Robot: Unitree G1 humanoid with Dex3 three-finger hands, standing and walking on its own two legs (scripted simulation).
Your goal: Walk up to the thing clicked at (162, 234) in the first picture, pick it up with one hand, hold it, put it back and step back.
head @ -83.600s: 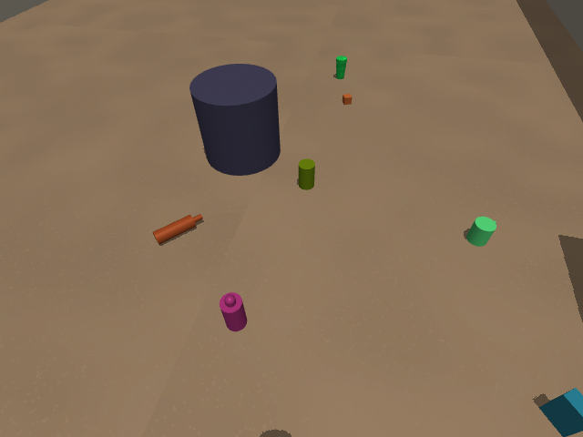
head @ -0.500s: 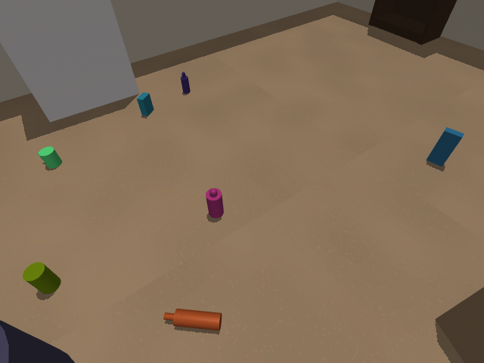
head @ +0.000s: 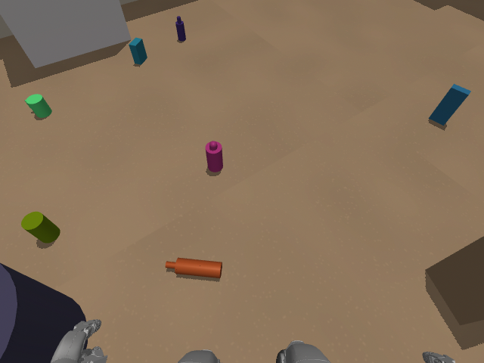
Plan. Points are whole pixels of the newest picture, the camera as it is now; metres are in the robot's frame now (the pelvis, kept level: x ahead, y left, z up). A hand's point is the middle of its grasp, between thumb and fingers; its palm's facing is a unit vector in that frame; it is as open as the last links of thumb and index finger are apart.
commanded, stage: walk up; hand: left
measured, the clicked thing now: (193, 267) +0.49 +0.21 -0.72
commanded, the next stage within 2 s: stand in 1.94 s
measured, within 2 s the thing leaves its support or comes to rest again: neither
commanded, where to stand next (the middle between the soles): +0.11 -0.04 m, yaw +0 degrees
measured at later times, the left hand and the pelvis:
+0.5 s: hand out of the picture +0.00 +0.25 -0.15, palm faces -0.11 -0.91 -0.40, open 7.3 cm; pelvis -0.13 -0.01 -0.01, yaw -5 degrees
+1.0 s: hand out of the picture -0.16 +0.23 -0.14, palm faces +0.01 -0.94 -0.35, open 7.3 cm; pelvis -0.26 -0.03 +0.01, yaw +0 degrees
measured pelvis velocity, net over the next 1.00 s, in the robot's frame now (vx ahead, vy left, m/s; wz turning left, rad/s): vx -0.26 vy -0.03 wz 0.00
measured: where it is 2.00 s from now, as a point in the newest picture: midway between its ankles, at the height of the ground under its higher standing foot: outside the picture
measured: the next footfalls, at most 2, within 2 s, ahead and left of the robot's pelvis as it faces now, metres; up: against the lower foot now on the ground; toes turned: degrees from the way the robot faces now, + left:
left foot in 0.02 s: +0.01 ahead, +0.12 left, +0.00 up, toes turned -1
right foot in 0.46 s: -0.12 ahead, -0.13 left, +0.00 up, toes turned -3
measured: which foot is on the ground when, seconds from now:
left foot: up 0.00-0.00, down 0.02-0.48, up 0.50-0.78, down 0.80-1.00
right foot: down 0.00-0.02, up 0.04-0.44, down 0.46-0.82, up 0.84-1.00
